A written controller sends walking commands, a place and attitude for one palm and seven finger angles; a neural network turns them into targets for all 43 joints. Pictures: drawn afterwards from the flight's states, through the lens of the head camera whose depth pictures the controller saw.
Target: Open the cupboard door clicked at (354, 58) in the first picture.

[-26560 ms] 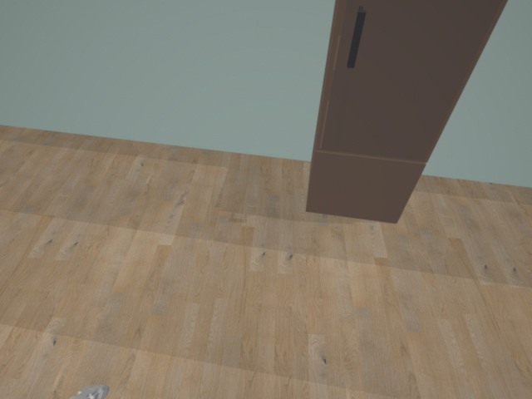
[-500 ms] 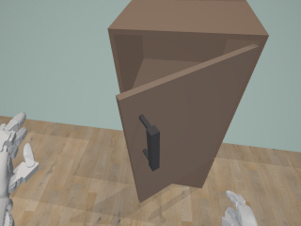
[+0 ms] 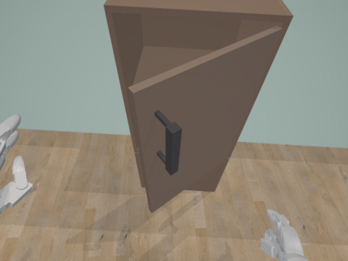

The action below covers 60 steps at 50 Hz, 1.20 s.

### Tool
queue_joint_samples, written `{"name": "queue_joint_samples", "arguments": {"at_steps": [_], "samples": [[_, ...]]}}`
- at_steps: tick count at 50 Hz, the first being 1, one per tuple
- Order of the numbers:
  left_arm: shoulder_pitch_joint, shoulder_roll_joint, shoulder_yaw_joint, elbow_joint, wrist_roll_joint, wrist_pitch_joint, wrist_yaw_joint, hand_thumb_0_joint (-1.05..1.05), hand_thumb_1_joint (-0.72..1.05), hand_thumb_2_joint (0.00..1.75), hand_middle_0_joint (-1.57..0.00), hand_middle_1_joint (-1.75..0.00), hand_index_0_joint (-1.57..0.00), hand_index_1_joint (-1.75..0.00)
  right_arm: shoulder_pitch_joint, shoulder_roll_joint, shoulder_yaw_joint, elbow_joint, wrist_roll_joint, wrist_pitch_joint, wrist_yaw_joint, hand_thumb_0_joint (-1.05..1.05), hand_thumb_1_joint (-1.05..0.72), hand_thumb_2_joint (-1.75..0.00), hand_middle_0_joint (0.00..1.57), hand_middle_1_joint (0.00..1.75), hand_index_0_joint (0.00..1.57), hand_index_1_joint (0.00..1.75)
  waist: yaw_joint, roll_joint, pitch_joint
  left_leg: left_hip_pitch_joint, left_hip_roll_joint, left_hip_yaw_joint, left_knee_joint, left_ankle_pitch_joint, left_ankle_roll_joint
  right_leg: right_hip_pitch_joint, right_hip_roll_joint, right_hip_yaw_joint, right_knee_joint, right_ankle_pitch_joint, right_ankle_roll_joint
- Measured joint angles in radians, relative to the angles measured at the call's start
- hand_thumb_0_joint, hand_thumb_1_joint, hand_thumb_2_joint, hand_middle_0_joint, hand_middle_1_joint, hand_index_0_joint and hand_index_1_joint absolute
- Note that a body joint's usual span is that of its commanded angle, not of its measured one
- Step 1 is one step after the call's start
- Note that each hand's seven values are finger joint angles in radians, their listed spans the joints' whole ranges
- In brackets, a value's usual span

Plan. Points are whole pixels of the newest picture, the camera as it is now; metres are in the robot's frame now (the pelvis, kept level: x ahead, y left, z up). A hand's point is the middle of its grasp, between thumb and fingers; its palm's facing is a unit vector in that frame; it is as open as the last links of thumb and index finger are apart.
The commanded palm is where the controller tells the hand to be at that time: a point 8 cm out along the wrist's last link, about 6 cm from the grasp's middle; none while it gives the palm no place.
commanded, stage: step back with the hand held close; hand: left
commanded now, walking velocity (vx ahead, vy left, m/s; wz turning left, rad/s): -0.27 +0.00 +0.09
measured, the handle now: (166, 144) +0.33 +0.04 +0.11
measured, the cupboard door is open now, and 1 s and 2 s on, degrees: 40 40 40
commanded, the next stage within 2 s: stop stepping back and stand still in 0.50 s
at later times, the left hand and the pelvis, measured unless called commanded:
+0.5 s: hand out of the picture +0.06 +0.33 +0.16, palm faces +0.53 -0.76 -0.37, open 7.5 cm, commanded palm -0.01 +0.36 +0.18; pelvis -0.12 +0.05 -0.02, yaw +4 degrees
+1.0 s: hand out of the picture -0.05 +0.33 +0.16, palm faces +0.41 -0.78 -0.47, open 7.4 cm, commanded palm -0.07 +0.35 +0.18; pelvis -0.23 +0.06 +0.00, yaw -4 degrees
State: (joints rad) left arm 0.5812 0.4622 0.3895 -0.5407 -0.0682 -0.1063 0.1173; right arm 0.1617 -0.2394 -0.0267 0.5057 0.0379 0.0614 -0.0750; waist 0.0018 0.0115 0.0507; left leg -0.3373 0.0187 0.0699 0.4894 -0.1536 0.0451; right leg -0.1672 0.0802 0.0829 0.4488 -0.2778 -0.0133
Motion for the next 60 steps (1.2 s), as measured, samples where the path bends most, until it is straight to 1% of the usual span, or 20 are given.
{"name": "queue_joint_samples", "arguments": {"at_steps": [7, 13, 17, 19, 21, 23, 25, 27, 30, 32, 35, 40, 42, 44, 47, 49, 52, 55, 57, 60], "samples": [[0.018, -0.007, 0.036, 0.017, 0.003, -0.040, 0.020, 0.01, 0.89, 0.90, -0.22, -0.30, -0.21, -0.30, 0.036, 0.008, 0.011, 0.014, -0.009, -0.039, 0.000, 0.01, -0.91, -0.90, 0.20, 0.30, 0.20, 0.30, -0.008, 0.031, -0.027, -0.050, -0.007, -0.011, 0.021, 0.035, 0.023, -0.047, -0.005, -0.016, 0.026, 0.027, 0.019], [-0.025, -0.052, 0.024, 0.073, 0.024, -0.040, 0.028, 0.01, 0.89, 0.90, -0.21, -0.30, -0.21, -0.30, 0.063, 0.018, 0.019, 0.037, -0.019, -0.087, -0.007, 0.01, -0.90, -0.90, 0.20, 0.30, 0.20, 0.30, -0.002, 0.057, -0.014, -0.094, -0.029, -0.019, 0.017, 0.020, 0.036, -0.109, -0.015, -0.028, 0.099, -0.068, 0.005], [-0.041, -0.064, 0.006, 0.038, 0.023, -0.042, 0.036, 0.02, 0.89, 0.90, -0.21, -0.30, -0.21, -0.30, 0.068, 0.027, 0.020, 0.067, -0.024, -0.104, 0.003, 0.01, -0.90, -0.90, 0.20, 0.30, 0.21, 0.30, 0.006, 0.053, 0.002, -0.146, -0.043, -0.026, 0.076, -0.101, -0.007, -0.129, -0.033, -0.047, 0.089, -0.006, 0.001], [-0.014, -0.069, 0.009, -0.004, 0.027, -0.059, 0.044, 0.02, 0.89, 0.90, -0.21, -0.30, -0.21, -0.30, 0.065, 0.032, 0.019, 0.094, -0.032, -0.106, 0.015, 0.01, -0.90, -0.90, 0.20, 0.30, 0.21, 0.30, 0.034, 0.021, -0.005, -0.175, -0.066, -0.046, 0.259, -0.183, -0.039, -0.148, -0.056, -0.030, 0.087, 0.083, 0.000], [0.004, -0.079, 0.010, -0.028, 0.034, -0.070, 0.045, 0.02, 0.89, 0.90, -0.21, -0.30, -0.21, -0.30, 0.068, 0.034, 0.016, 0.114, -0.040, -0.098, 0.021, 0.01, -0.90, -0.90, 0.20, 0.30, 0.21, 0.30, 0.048, -0.007, -0.029, -0.148, -0.070, -0.068, 0.380, -0.235, -0.046, -0.171, -0.067, -0.002, 0.106, 0.094, 0.036], [-0.018, -0.079, 0.009, -0.027, 0.036, -0.073, 0.048, 0.02, 0.89, 0.90, -0.21, -0.30, -0.21, -0.30, 0.081, 0.029, 0.020, 0.111, -0.041, -0.098, 0.011, 0.01, -0.90, -0.90, 0.20, 0.30, 0.21, 0.30, 0.041, -0.020, -0.058, -0.051, -0.047, -0.088, 0.264, -0.256, -0.049, -0.203, -0.075, 0.000, 0.129, 0.077, 0.063], [-0.099, -0.076, 0.011, 0.003, 0.034, -0.083, 0.055, 0.01, 0.88, 0.90, -0.21, -0.30, -0.21, -0.30, 0.066, 0.022, 0.017, 0.109, -0.044, -0.119, -0.006, 0.01, -0.90, -0.90, 0.20, 0.30, 0.21, 0.30, 0.021, -0.024, -0.041, -0.048, -0.050, -0.097, 0.194, -0.152, -0.015, -0.266, -0.074, 0.000, 0.247, -0.059, 0.052], [-0.165, -0.075, 0.028, 0.051, 0.033, -0.094, 0.062, 0.01, 0.88, 0.90, -0.21, -0.30, -0.21, -0.30, 0.038, 0.035, 0.014, 0.120, -0.054, -0.147, -0.009, 0.01, -0.90, -0.90, 0.20, 0.30, 0.21, 0.30, 0.015, -0.026, -0.001, -0.054, -0.048, -0.089, 0.183, -0.100, 0.013, -0.326, -0.037, 0.017, 0.452, -0.167, 0.039], [-0.149, -0.059, 0.059, 0.054, 0.017, -0.082, 0.059, 0.02, 0.89, 0.90, -0.21, -0.30, -0.21, -0.30, 0.031, 0.066, 0.017, 0.116, -0.055, -0.166, 0.015, 0.01, -0.90, -0.90, 0.20, 0.30, 0.21, 0.30, -0.012, -0.020, 0.004, -0.050, -0.021, -0.088, 0.107, -0.036, 0.020, -0.356, 0.014, -0.004, 0.647, -0.201, 0.042], [-0.106, -0.050, 0.065, 0.008, 0.009, -0.072, 0.055, 0.02, 0.89, 0.90, -0.21, -0.30, -0.20, -0.30, 0.038, 0.083, 0.022, 0.112, -0.049, -0.171, 0.032, 0.01, -0.90, -0.90, 0.20, 0.30, 0.21, 0.30, -0.020, -0.026, -0.007, -0.053, -0.003, -0.082, 0.052, 0.007, 0.019, -0.338, 0.023, -0.029, 0.684, -0.188, 0.049], [-0.035, -0.040, 0.053, -0.078, 0.006, -0.064, 0.049, 0.02, 0.89, 0.90, -0.21, -0.30, -0.20, -0.30, 0.057, 0.096, 0.029, 0.110, -0.039, -0.179, 0.047, 0.01, -0.90, -0.90, 0.20, 0.30, 0.21, 0.30, -0.020, -0.042, -0.029, -0.055, 0.013, -0.066, -0.023, 0.063, 0.015, -0.245, 0.009, -0.067, 0.582, -0.181, 0.050], [0.027, -0.005, 0.035, -0.111, 0.005, -0.054, 0.050, 0.02, 0.89, 0.90, -0.21, -0.30, -0.21, -0.30, 0.084, 0.103, 0.037, 0.110, -0.049, -0.185, 0.037, 0.01, -0.90, -0.90, 0.20, 0.30, 0.21, 0.30, -0.033, -0.048, -0.073, -0.051, -0.005, -0.063, -0.159, 0.108, -0.019, 0.006, 0.011, -0.123, 0.170, -0.257, 0.009], [0.040, 0.022, 0.052, -0.091, 0.001, -0.049, 0.050, 0.02, 0.89, 0.90, -0.21, -0.30, -0.21, -0.30, 0.081, 0.100, 0.040, 0.102, -0.050, -0.179, 0.035, 0.01, -0.90, -0.90, 0.20, 0.30, 0.21, 0.30, -0.030, -0.058, -0.084, -0.070, -0.032, -0.045, -0.175, 0.089, -0.045, 0.108, 0.006, -0.140, -0.034, -0.194, -0.013], [0.059, 0.041, 0.083, -0.073, -0.003, -0.056, 0.047, 0.01, 0.89, 0.90, -0.21, -0.30, -0.21, -0.30, 0.056, 0.083, 0.043, 0.093, -0.053, -0.167, 0.037, 0.01, -0.90, -0.90, 0.20, 0.30, 0.21, 0.30, -0.006, -0.068, -0.079, -0.140, -0.055, -0.006, -0.083, 0.029, -0.058, 0.144, -0.019, -0.111, -0.148, -0.048, -0.042], [0.055, 0.014, 0.052, -0.004, -0.004, -0.056, 0.027, 0.01, 0.88, 0.90, -0.22, -0.30, -0.21, -0.30, 0.051, 0.043, 0.030, 0.147, -0.045, -0.133, 0.041, 0.01, -0.90, -0.90, 0.20, 0.30, 0.21, 0.30, 0.012, 0.016, -0.074, -0.182, -0.032, -0.048, 0.142, -0.068, -0.056, 0.153, 0.025, -0.100, -0.109, -0.049, -0.062], [0.052, -0.002, 0.042, 0.039, -0.005, -0.052, 0.023, 0.01, 0.88, 0.90, -0.22, -0.30, -0.21, -0.30, 0.089, 0.039, 0.025, 0.172, -0.029, -0.121, 0.043, 0.01, -0.90, -0.90, 0.20, 0.30, 0.21, 0.30, 0.026, 0.008, -0.108, -0.158, -0.037, -0.048, 0.226, -0.077, -0.049, 0.167, 0.017, -0.082, -0.094, -0.077, -0.059], [-0.005, -0.046, 0.029, 0.109, 0.007, -0.050, 0.032, 0.01, 0.88, 0.90, -0.22, -0.30, -0.21, -0.30, 0.138, 0.028, 0.025, 0.188, -0.022, -0.124, 0.025, 0.01, -0.90, -0.90, 0.20, 0.30, 0.21, 0.30, 0.036, -0.021, -0.138, -0.054, -0.028, -0.031, 0.179, -0.098, -0.023, 0.183, 0.002, -0.069, -0.050, -0.111, -0.055], [-0.122, -0.094, -0.001, 0.165, 0.018, -0.042, 0.043, 0.01, 0.89, 0.90, -0.21, -0.30, -0.21, -0.30, 0.147, 0.005, 0.015, 0.191, -0.027, -0.142, 0.004, 0.01, -0.90, -0.90, 0.20, 0.30, 0.21, 0.30, 0.018, -0.039, -0.124, 0.017, -0.040, -0.037, 0.111, -0.075, 0.001, 0.152, -0.016, -0.091, 0.075, -0.182, -0.045], [-0.186, -0.122, -0.011, 0.188, 0.024, -0.038, 0.051, 0.02, 0.89, 0.90, -0.21, -0.30, -0.21, -0.30, 0.113, -0.001, 0.012, 0.184, -0.032, -0.152, -0.001, 0.01, -0.90, -0.90, 0.20, 0.30, 0.21, 0.30, 0.009, -0.052, -0.090, 0.012, -0.053, -0.022, 0.127, -0.078, 0.008, 0.084, -0.032, -0.072, 0.211, -0.198, -0.008], [-0.190, -0.097, -0.005, 0.151, 0.026, -0.035, 0.046, 0.02, 0.89, 0.90, -0.21, -0.30, -0.20, -0.30, 0.067, 0.025, 0.015, 0.157, -0.047, -0.185, 0.004, 0.01, -0.91, -0.90, 0.20, 0.30, 0.20, 0.30, -0.034, -0.060, -0.043, 0.020, -0.057, -0.018, 0.071, -0.039, 0.011, -0.045, -0.032, -0.048, 0.378, -0.220, -0.003]]}}
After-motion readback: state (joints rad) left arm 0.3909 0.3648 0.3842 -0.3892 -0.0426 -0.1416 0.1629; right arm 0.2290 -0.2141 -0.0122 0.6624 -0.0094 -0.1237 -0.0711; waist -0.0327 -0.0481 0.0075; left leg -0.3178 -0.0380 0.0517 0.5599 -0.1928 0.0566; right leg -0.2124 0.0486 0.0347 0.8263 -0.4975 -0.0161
